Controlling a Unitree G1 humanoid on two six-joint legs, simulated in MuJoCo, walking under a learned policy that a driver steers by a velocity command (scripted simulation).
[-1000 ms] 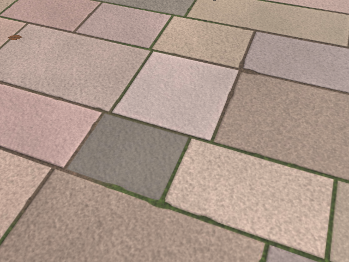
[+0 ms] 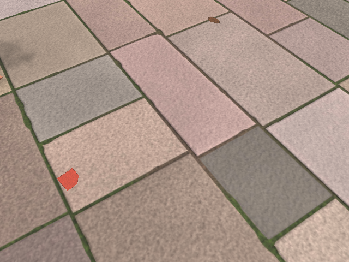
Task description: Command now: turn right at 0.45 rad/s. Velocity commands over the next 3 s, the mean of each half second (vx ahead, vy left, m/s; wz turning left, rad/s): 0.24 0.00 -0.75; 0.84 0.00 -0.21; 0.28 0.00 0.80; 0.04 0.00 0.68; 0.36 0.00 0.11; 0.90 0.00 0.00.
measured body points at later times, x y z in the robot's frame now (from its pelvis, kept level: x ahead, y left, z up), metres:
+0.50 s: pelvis +0.04 +0.03 +0.01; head +0.05 +0.05 +0.46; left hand +0.30 +0.24 -0.07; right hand -0.01 -0.26 -0.08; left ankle +0.02 +0.14 -0.73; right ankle +0.01 -0.15 -0.61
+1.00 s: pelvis +0.26 -0.24 +0.00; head +0.28 -0.26 +0.45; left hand +0.48 -0.06 -0.11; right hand +0.15 -0.50 -0.13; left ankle +0.27 -0.04 -0.62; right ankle +0.22 -0.32 -0.73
